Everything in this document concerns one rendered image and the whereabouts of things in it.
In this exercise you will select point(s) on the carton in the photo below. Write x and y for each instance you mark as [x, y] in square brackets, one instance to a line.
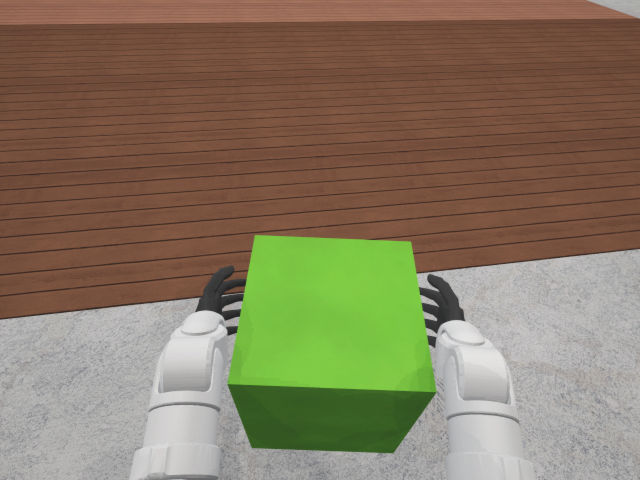
[331, 351]

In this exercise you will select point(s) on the right robot forearm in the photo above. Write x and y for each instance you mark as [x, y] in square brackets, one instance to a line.
[480, 405]

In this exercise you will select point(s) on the robot left hand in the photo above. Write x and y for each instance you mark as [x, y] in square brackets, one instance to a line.
[212, 300]

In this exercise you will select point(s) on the left robot forearm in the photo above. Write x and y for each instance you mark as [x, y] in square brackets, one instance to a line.
[181, 431]

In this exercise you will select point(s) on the robot right hand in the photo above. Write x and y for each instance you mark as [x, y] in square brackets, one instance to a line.
[447, 301]

